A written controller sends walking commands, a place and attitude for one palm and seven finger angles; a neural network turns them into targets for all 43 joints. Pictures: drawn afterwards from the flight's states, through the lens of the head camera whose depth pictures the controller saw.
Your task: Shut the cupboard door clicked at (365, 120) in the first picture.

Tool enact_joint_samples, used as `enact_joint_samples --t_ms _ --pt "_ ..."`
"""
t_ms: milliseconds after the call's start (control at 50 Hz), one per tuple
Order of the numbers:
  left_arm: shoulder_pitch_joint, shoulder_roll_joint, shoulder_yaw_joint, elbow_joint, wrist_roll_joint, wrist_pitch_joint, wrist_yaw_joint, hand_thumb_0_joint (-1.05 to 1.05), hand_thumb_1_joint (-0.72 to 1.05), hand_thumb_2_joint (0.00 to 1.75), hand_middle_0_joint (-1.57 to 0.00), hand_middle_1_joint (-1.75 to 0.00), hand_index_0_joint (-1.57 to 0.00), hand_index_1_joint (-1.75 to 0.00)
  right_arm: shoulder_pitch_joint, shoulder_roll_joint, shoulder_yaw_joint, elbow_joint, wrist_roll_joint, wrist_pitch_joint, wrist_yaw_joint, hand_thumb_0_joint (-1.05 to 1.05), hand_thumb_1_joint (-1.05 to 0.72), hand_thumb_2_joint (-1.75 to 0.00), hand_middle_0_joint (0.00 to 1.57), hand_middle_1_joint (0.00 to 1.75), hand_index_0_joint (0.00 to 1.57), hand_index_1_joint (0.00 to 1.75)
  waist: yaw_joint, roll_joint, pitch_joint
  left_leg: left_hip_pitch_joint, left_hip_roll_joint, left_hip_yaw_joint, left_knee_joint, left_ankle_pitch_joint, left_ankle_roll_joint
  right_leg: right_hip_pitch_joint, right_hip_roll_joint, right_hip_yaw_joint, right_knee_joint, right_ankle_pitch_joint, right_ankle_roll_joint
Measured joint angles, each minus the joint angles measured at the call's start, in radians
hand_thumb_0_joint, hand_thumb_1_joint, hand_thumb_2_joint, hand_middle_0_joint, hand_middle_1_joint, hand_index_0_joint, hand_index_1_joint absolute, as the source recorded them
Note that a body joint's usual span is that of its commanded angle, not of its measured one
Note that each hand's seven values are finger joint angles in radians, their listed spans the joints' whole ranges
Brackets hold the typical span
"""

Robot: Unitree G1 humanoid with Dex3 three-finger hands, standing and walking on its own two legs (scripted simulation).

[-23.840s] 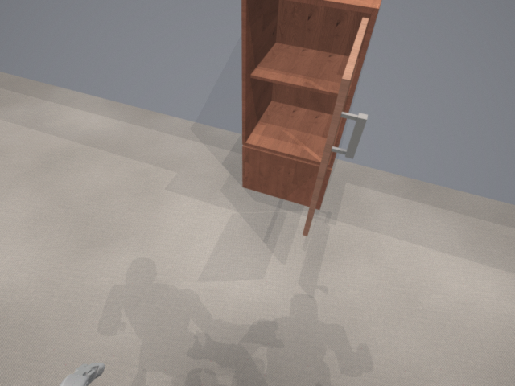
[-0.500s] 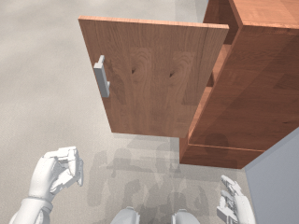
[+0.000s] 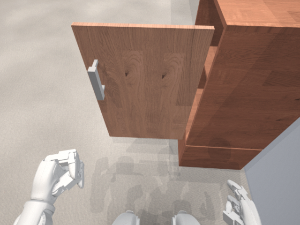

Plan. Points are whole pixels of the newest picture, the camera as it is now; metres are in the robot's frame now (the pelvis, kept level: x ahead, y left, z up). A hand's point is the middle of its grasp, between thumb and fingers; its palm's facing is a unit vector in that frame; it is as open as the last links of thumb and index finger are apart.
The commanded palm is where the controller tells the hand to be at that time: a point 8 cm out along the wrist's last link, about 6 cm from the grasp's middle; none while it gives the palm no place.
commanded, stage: bring the fist close to the handle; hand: left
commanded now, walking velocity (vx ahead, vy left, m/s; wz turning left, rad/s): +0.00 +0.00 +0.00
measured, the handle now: (98, 80) +0.54 +0.21 +0.06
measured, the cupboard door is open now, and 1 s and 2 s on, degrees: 91 91 85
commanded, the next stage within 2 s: push the door shut along its arc in 1.42 s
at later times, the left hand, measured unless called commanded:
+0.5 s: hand (88, 133) +0.33 +0.19 +0.07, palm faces +0.00 -1.00 +0.00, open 3.1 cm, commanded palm +0.31 +0.23 +0.07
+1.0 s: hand (103, 105) +0.43 +0.17 +0.06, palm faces -0.02 -1.00 -0.03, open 3.1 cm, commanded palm +0.41 +0.22 +0.07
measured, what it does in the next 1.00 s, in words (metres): stands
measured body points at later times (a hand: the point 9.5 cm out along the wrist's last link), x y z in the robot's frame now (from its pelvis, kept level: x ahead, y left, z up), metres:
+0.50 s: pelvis +0.00 +0.01 +0.01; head +0.07 +0.02 +0.45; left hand +0.32 +0.24 +0.07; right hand +0.14 -0.23 -0.08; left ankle +0.01 +0.12 -0.65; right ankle +0.04 -0.11 -0.65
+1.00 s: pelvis +0.00 +0.01 +0.00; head +0.09 +0.01 +0.45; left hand +0.42 +0.22 +0.06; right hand +0.10 -0.24 -0.11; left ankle +0.01 +0.12 -0.65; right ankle +0.04 -0.11 -0.65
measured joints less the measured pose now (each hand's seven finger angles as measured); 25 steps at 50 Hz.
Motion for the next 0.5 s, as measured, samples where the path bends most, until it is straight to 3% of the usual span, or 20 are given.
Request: enact_joint_samples --t_ms 100,220,400,500 --pt "-0.009 0.008 -0.023 0.017 0.01 0.023 -0.006 0.01 0.9 0.9 -1.3 -1.5 -1.3 -1.5 0.002 0.005 0.01 -0.006 -0.002 -0.009 -0.013 0.02 -0.9 -0.9 0.21 0.3 0.2 0.3 0.002 -0.002 0.006 0.001 -0.001 0.003 -0.003 0.006 0.004 0.001 -0.001 0.003 -0.006 0.007 0.004" --pt "-0.199 0.01 0.005 0.088 0.016 -0.025 0.043 0.01 0.9 0.9 -1.3 -1.5 -1.3 -1.5 -0.02 0.006 0.019 0.04 -0.006 -0.031 -0.016 0.02 -0.9 -0.9 0.21 0.3 0.2 0.3 0.002 -0.007 0.017 -0.035 -0.005 -0.006 0.026 0.003 0.005 -0.026 -0.005 -0.007 0.013 0.007 0.006" --pt "-0.371 0.014 -0.004 0.24 0.043 0.118 0.034 0.01 0.9 0.9 -1.3 -1.5 -1.3 -1.5 0.001 0.008 0.026 0.047 -0.007 0.001 -0.011 0.02 -0.9 -0.9 0.21 0.3 0.2 0.3 -0.032 -0.008 0.018 -0.008 -0.004 0.018 -0.029 0.02 0.017 -0.006 -0.004 0.018 -0.038 0.029 0.018" --pt "-0.426 0.002 0.027 0.279 0.049 0.065 0.087 0.01 0.9 0.9 -1.3 -1.5 -1.3 -1.5 0.025 0.005 0.013 0.063 -0.016 0.008 0.0 0.02 -0.9 -0.9 0.21 0.3 0.2 0.3 -0.033 -0.019 0.014 0.006 -0.004 0.026 -0.049 0.022 0.021 0.005 -0.004 0.027 -0.055 0.031 0.022"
